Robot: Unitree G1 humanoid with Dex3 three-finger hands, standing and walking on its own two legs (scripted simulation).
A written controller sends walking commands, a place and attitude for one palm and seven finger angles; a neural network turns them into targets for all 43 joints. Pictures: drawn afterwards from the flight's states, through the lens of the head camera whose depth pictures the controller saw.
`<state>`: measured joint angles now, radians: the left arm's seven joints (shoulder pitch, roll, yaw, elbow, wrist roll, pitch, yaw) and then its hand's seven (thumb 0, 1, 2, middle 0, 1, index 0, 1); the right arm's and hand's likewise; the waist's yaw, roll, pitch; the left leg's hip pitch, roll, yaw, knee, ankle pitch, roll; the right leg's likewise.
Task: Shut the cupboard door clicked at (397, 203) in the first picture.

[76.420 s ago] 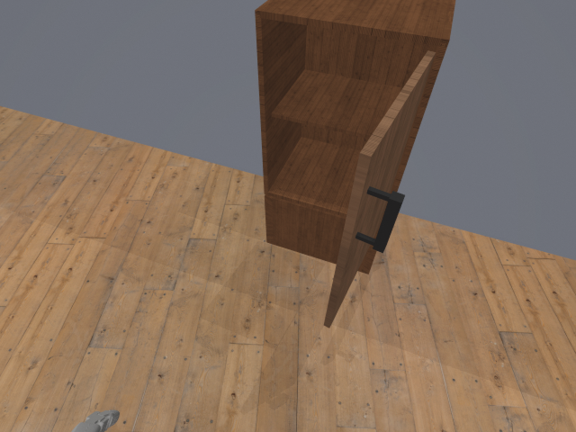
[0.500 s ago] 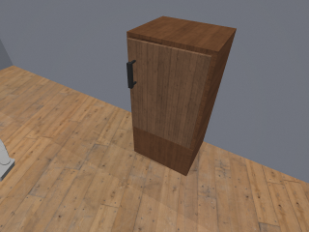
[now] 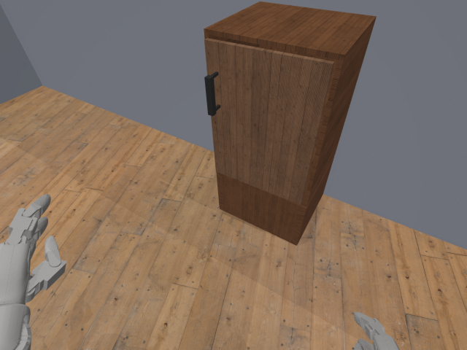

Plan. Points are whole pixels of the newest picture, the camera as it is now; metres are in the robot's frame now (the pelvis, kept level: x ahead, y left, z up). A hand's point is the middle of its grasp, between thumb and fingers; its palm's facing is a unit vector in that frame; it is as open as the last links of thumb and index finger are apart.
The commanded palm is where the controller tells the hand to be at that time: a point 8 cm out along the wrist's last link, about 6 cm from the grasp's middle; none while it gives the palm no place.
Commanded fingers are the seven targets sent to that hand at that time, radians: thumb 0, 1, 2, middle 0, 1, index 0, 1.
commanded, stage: let the arm hang, fingers relaxed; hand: left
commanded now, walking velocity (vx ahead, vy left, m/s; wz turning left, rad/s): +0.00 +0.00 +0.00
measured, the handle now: (213, 93) +0.93 +0.16 -0.01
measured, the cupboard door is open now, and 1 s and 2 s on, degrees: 2 2 2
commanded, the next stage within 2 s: look to check the result in 1.04 s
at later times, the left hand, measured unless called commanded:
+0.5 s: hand out of the picture -0.09 +0.21 -0.16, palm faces +0.05 -0.97 -0.24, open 7.3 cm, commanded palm none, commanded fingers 0.00 0.90 0.90 -0.20 -0.30 -0.20 -0.30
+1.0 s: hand out of the picture +0.01 +0.18 -0.17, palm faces +0.01 -0.98 -0.20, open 7.4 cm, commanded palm none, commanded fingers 0.00 0.90 0.90 -0.20 -0.30 -0.20 -0.30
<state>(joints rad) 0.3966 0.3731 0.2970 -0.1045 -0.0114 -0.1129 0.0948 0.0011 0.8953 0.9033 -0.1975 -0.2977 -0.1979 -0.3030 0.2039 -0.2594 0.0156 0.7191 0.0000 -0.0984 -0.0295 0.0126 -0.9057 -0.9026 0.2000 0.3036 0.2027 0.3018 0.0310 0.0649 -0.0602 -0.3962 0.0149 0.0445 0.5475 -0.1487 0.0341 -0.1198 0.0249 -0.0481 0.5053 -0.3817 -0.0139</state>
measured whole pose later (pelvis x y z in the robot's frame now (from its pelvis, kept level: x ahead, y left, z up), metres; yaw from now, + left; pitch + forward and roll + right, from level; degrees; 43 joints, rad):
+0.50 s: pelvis -0.01 +0.01 +0.01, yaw +1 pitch -2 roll -1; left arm 0.43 0.23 0.02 1.10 0.02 0.03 0.01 0.00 0.93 0.90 -0.20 -0.30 -0.20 -0.30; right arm 0.29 -0.22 -0.01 1.05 -0.02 0.04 -0.03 0.01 -0.91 -0.90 0.20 0.30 0.20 0.30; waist 0.01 0.02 0.05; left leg -0.34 -0.01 0.03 0.45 -0.08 0.05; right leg -0.07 0.01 -0.07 0.44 -0.34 -0.01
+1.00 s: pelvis +0.00 -0.01 +0.01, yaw +0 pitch -2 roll +0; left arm 0.28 0.19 0.01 1.11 0.01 0.00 0.02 0.00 0.91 0.90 -0.20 -0.30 -0.20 -0.30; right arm 0.25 -0.22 -0.01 1.13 -0.02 0.02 -0.03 0.01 -0.91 -0.90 0.20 0.30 0.20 0.30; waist -0.02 -0.01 0.03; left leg -0.28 -0.01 0.05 0.42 -0.10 0.03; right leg -0.02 0.01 -0.05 0.41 -0.35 -0.02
